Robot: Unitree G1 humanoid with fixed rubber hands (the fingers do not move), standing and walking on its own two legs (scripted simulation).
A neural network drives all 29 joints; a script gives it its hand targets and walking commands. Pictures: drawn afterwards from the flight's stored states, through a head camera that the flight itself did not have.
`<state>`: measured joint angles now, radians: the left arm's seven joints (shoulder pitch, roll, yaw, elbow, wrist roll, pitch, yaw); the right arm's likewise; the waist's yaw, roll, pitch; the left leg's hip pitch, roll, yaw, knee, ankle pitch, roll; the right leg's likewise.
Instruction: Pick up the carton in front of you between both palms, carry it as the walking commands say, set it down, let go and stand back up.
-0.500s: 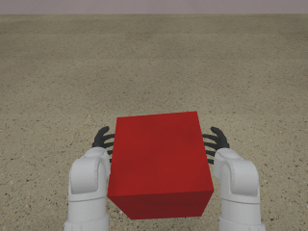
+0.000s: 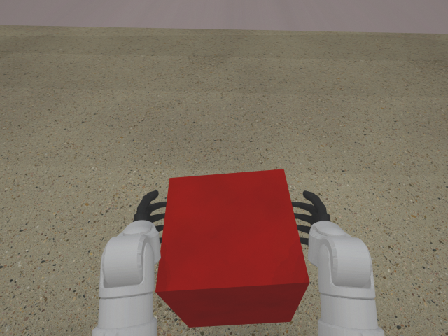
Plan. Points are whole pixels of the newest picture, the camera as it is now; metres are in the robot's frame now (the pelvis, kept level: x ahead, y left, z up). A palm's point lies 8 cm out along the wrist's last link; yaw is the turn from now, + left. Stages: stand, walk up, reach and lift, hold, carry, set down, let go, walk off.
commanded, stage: carry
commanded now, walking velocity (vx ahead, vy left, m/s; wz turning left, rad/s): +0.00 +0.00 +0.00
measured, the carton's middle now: (233, 253) +0.28 +0.00 -0.01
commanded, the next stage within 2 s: hold in 0.90 s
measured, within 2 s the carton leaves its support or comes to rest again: neither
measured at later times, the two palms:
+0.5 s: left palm (140, 263) +0.24 +0.15 +0.05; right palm (316, 263) +0.24 -0.14 +0.05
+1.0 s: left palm (131, 270) +0.23 +0.17 +0.05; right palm (310, 267) +0.23 -0.13 +0.04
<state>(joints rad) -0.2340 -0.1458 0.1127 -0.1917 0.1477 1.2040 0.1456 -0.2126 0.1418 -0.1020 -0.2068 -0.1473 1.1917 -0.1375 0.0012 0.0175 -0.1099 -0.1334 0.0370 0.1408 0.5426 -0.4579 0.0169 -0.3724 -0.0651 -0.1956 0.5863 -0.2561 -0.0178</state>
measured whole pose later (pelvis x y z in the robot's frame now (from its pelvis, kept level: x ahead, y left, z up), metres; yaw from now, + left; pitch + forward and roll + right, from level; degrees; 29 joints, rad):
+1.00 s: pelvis -0.06 +0.01 +0.01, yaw +4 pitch -3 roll -1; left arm -0.25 -0.15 0.17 0.24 0.27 0.67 0.03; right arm -0.19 0.14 -0.16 0.15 -0.24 0.72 -0.04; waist -0.02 0.03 0.01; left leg -0.09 -0.01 0.08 0.46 -0.33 0.05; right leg -0.25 -0.03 -0.04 0.41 -0.10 0.00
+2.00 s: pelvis -0.11 -0.05 -0.14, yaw +15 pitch +37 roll +2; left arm -0.73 -0.15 0.46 0.60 0.21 0.21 0.06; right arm -0.66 0.12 -0.40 0.50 -0.29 0.25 -0.09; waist -0.02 0.07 -0.18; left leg -1.45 -0.08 -0.05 1.32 -0.51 -0.03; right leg -1.58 0.01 0.04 1.24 -0.32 0.00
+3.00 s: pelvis -0.15 -0.06 -0.35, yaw +20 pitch +44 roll +6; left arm -1.22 -0.01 0.34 0.82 0.05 0.16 0.23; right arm -1.20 -0.25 -0.33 0.85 -0.11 0.23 -0.03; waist -0.12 0.12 0.10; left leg -2.21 -0.15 0.00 2.06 -0.63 -0.07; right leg -2.36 -0.01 0.07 1.97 -0.38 0.00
